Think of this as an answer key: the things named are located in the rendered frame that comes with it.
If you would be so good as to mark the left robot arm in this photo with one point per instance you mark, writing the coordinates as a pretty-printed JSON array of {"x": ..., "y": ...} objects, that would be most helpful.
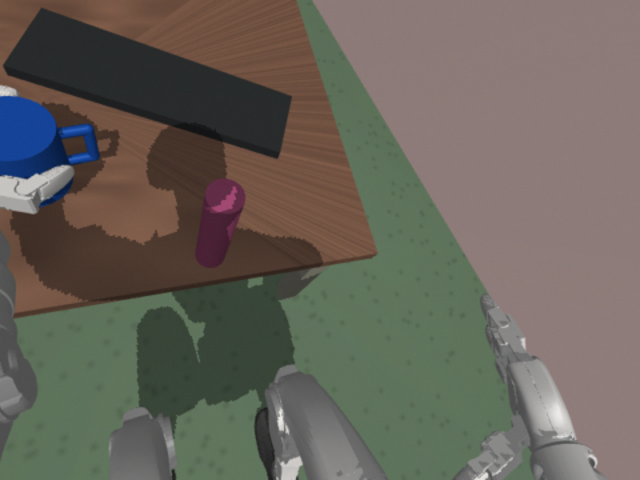
[{"x": 18, "y": 383}]

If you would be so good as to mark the left robot hand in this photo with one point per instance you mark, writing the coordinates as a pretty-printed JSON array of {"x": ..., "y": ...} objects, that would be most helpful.
[{"x": 25, "y": 195}]

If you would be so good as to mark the right robot hand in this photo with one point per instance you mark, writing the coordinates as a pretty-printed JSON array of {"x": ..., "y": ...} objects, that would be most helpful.
[{"x": 540, "y": 415}]

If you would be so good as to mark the coffee table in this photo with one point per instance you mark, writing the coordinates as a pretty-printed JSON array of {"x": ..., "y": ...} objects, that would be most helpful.
[{"x": 128, "y": 227}]

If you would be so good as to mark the right robot foot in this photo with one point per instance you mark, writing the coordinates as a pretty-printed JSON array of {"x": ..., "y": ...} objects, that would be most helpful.
[{"x": 264, "y": 443}]

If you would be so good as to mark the right robot arm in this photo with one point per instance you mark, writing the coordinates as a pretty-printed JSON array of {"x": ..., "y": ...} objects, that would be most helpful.
[{"x": 564, "y": 460}]

